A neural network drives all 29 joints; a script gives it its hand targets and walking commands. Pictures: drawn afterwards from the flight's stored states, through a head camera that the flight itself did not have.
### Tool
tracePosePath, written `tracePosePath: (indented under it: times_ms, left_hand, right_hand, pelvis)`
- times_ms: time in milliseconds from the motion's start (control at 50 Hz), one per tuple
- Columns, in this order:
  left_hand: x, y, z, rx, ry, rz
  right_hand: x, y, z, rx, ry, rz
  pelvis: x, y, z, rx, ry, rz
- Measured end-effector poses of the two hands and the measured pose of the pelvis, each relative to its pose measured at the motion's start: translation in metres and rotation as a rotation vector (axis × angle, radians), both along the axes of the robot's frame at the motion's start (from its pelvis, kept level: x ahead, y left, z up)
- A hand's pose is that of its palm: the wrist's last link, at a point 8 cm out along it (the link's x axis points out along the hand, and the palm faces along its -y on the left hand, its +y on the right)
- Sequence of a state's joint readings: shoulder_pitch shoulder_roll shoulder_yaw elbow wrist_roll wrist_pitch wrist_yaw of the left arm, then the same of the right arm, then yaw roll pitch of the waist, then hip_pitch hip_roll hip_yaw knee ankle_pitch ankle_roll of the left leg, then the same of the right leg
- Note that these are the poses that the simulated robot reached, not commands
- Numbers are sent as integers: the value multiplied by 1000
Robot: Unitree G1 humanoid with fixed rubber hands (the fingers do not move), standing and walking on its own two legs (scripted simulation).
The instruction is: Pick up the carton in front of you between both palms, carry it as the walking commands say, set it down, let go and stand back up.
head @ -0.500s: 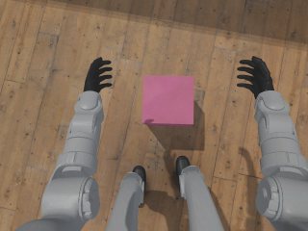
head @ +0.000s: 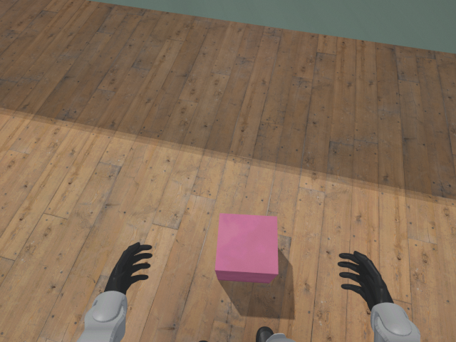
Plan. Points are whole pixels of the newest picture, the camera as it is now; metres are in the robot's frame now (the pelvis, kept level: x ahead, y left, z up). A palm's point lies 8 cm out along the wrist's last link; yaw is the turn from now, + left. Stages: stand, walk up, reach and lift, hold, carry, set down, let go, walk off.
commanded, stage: let go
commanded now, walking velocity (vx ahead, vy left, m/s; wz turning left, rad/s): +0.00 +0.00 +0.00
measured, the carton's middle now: (245, 250) +0.42 -0.04 -0.64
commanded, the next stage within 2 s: stand in 0.60 s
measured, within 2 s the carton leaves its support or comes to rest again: neither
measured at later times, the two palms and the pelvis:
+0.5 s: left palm (90, 319) +0.18 +0.24 -0.05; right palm (381, 321) +0.18 -0.22 -0.05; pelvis +0.01 +0.01 +0.01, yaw +0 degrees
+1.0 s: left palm (60, 338) +0.15 +0.29 -0.07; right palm (415, 336) +0.16 -0.28 -0.08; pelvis +0.03 +0.00 +0.01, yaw +1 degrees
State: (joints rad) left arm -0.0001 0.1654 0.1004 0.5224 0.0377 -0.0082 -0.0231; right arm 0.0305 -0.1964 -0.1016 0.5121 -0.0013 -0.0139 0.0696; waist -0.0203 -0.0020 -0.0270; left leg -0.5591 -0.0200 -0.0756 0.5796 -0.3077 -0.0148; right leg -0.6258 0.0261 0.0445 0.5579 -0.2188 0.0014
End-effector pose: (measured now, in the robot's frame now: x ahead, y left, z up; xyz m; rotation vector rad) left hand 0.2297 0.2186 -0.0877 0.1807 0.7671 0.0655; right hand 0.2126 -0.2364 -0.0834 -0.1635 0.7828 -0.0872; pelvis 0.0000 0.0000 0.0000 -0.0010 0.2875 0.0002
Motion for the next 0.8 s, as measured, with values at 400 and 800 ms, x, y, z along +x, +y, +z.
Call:
tracePosePath:
  times_ms: [400, 800]
  left_hand:
    - [-54, 27, 38, -3, 21, 3]
    - [-77, 65, 18, 179, 135, 69]
  right_hand:
    - [-38, 19, 31, 2, 11, 29]
    - [-47, -39, 16, -169, 79, -21]
  pelvis:
    - [13, 14, 14, -13, -353, 1]
    - [20, 3, 8, -6, -293, 4]
